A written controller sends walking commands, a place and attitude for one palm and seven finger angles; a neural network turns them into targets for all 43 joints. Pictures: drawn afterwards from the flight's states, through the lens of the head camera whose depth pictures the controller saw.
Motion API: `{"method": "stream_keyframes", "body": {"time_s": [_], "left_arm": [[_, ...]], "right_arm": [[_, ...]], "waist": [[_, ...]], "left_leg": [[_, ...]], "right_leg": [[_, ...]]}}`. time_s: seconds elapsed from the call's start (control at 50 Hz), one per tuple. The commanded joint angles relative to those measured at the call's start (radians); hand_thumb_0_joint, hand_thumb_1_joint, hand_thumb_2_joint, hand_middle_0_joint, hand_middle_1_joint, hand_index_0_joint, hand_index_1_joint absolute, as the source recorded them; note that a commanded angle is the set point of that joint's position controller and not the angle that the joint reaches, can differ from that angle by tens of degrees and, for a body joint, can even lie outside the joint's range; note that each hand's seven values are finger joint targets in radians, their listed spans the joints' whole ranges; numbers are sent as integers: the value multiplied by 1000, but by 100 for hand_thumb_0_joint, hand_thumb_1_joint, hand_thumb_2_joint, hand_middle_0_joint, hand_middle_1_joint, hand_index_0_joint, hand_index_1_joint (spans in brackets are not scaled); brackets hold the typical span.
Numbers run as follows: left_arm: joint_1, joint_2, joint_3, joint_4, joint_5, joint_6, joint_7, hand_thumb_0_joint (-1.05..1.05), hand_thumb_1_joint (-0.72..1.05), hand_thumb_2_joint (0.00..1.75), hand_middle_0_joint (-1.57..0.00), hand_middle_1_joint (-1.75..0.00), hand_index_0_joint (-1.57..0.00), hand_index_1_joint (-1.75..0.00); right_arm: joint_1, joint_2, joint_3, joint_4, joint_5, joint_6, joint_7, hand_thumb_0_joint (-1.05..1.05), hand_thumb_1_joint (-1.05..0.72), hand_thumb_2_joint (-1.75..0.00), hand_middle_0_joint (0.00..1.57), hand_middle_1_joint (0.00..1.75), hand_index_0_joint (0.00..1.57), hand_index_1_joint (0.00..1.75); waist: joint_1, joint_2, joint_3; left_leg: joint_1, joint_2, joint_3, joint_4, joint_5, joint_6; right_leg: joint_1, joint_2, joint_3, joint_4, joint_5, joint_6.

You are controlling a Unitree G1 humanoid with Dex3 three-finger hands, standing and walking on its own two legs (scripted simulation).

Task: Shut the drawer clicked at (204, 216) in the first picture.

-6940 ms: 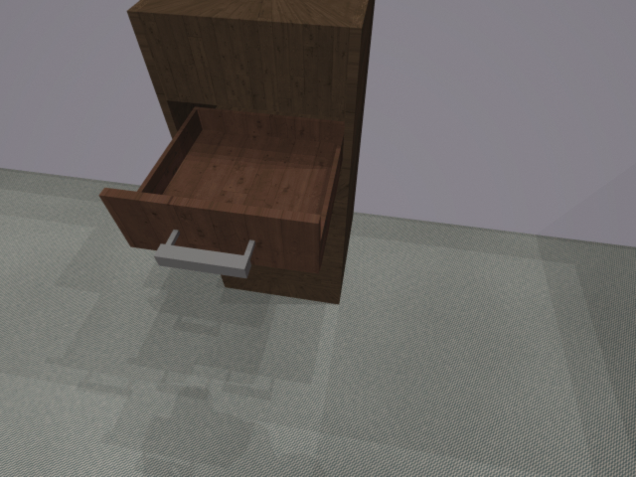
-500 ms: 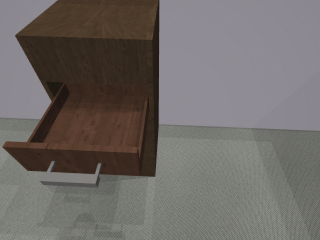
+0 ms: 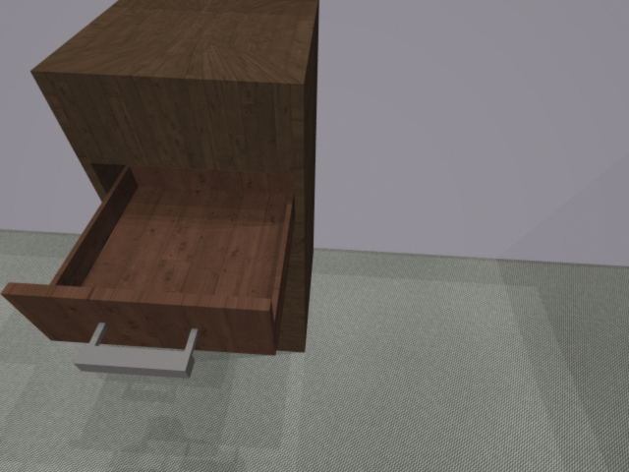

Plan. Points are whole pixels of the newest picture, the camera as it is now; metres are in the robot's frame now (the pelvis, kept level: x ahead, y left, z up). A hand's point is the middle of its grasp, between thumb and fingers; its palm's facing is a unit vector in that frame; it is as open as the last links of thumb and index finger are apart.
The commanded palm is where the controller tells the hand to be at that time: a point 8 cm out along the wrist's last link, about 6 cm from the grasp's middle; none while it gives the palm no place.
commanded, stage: look again from close up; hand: left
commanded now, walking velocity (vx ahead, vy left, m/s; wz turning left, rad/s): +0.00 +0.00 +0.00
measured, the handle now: (141, 346) +0.30 +0.28 -0.07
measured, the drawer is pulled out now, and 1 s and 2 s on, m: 0.30 0.30 0.30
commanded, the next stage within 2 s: shuffle to correct the standing spot in 0.20 s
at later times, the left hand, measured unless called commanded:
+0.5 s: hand out of the picture -0.02 +0.16 -0.18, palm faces +0.06 -0.98 -0.17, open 7.3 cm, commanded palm none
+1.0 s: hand out of the picture +0.01 +0.21 -0.18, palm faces +0.01 -0.98 -0.20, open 7.3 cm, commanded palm none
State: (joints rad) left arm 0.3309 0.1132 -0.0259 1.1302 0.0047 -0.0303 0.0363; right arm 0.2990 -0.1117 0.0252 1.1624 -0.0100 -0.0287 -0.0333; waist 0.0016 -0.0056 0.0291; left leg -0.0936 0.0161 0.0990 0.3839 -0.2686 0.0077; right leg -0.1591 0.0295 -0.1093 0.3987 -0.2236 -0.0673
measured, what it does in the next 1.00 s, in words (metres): stands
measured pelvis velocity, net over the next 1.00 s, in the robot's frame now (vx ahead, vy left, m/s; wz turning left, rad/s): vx -0.01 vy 0.04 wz -0.01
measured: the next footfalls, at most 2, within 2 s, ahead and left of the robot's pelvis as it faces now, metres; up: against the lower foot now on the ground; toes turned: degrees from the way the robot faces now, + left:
right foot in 1.06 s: +0.04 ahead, -0.06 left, +0.00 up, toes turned -2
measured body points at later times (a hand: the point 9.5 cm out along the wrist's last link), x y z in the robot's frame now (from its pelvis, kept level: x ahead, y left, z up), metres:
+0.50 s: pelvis +0.00 +0.01 +0.00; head +0.01 +0.00 +0.45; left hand -0.02 +0.21 -0.16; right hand -0.03 -0.20 -0.17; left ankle -0.04 +0.11 -0.74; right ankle +0.00 -0.07 -0.74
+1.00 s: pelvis -0.01 +0.04 +0.00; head +0.00 +0.04 +0.45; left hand +0.01 +0.26 -0.16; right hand -0.04 -0.16 -0.17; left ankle -0.04 +0.11 -0.74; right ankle -0.02 -0.10 -0.72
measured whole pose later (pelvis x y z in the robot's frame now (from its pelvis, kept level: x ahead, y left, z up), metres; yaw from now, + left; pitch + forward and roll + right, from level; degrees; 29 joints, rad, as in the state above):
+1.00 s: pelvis -0.01 +0.04 +0.00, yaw +0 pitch -1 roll +1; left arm 0.26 0.16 0.02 1.09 0.02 0.03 0.03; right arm 0.33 -0.08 0.02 1.14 -0.03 -0.03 -0.04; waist -0.01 -0.02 0.03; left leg -0.11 -0.05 0.12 0.38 -0.26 0.07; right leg -0.29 -0.06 -0.03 0.71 -0.42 -0.01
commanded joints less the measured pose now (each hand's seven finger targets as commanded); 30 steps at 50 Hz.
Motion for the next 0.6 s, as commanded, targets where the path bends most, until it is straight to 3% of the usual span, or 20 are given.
{"method": "stream_keyframes", "body": {"time_s": [0.0, 0.1, 0.14, 0.3, 0.38, 0.44, 0.52, 0.58], "left_arm": [[83, 78, 18, -17, 2, -15, 9, 0, 90, 90, -20, -30, -20, -30], [91, 75, 19, -16, 1, -16, 9, 0, 90, 90, -20, -30, -20, -30], [91, 76, 19, -16, 2, -17, 10, 0, 90, 90, -20, -30, -20, -30], [98, 72, 19, -15, 1, -15, 11, 0, 90, 90, -20, -30, -20, -30], [96, 104, 38, -31, 2, -13, 18, 0, 90, 90, -20, -30, -20, -30], [88, 134, 54, -44, 5, -9, 23, 0, 90, 90, -20, -30, -20, -30], [74, 169, 77, -62, 9, 3, 29, 0, 90, 90, -20, -30, -20, -30], [50, 185, 95, -85, 14, 11, 32, 0, 90, 90, -20, -30, -20, -30]], "right_arm": [[97, -81, -10, -3, 1, -2, -3, 0, -90, -90, 20, 30, 20, 30], [99, -79, -11, -1, 1, -5, -4, 0, -90, -90, 20, 30, 20, 30], [106, -77, -12, 0, 2, -5, -6, 0, -90, -90, 20, 30, 20, 30], [112, -78, -11, 2, 0, -3, -6, 0, -90, -90, 20, 30, 20, 30], [109, -89, -17, -16, 0, 11, -4, 0, -90, -90, 20, 30, 20, 30], [105, -94, -26, -37, 1, 25, -1, 0, -90, -90, 20, 30, 20, 30], [88, -91, -39, -66, -1, 42, 3, 0, -90, -90, 20, 30, 20, 30], [86, -94, -49, -84, -3, 46, 8, 0, -90, -90, 20, 30, 20, 30]], "waist": [[-3, 1, 63], [-2, 10, 42], [-3, -14, 36], [3, 13, 63], [10, 11, 35], [12, -41, 22], [17, -96, 41], [15, -106, 50]], "left_leg": [[-72, 97, -101, -69, 115, 25], [-58, 99, -101, -67, 140, 26], [-54, 102, -103, -66, 153, 26], [-69, 98, -103, -70, 141, 26], [-99, 87, -87, -38, 120, 13], [-144, 66, -67, 0, 57, 2], [-205, 38, -48, 88, -42, -10], [-207, 38, -56, 107, -54, -7]], "right_leg": [[-1, -152, 164, -80, 186, 15], [13, -153, 164, -75, 213, 14], [23, -149, 158, -70, 238, 15], [7, -155, 170, -74, 203, 7], [39, -202, 202, -47, 279, -12], [65, -247, 241, -41, 309, -32], [27, -340, 333, -80, 216, -92], [-33, -372, 358, -74, 156, -117]]}}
